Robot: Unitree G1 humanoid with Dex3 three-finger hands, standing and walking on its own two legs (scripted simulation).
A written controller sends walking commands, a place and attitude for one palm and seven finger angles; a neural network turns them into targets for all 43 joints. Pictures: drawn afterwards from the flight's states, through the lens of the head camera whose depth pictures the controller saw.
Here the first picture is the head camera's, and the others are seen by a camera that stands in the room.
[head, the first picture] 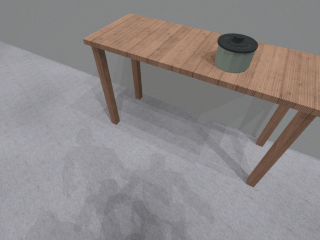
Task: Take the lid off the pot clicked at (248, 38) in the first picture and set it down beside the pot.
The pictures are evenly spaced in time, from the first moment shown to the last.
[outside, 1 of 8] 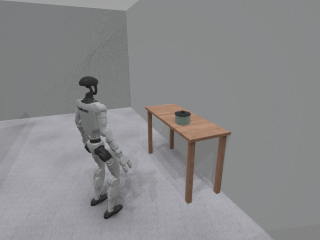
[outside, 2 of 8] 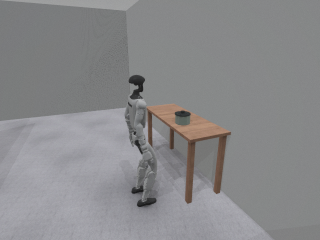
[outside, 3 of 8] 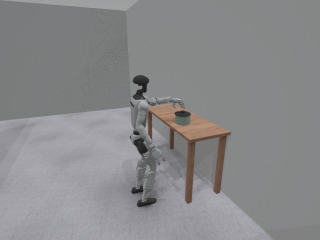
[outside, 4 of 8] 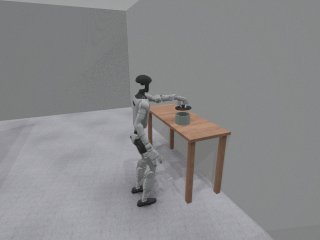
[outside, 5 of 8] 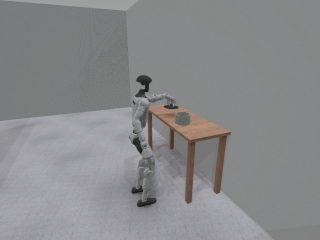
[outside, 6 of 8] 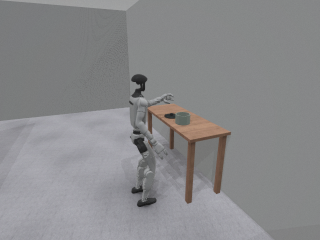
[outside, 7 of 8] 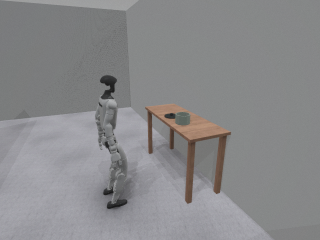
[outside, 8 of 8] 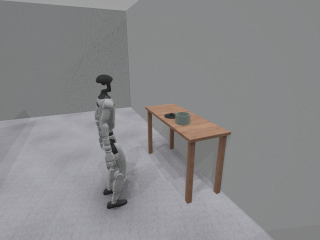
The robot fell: no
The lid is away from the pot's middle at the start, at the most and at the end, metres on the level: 0.00 0.25 0.24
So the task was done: yes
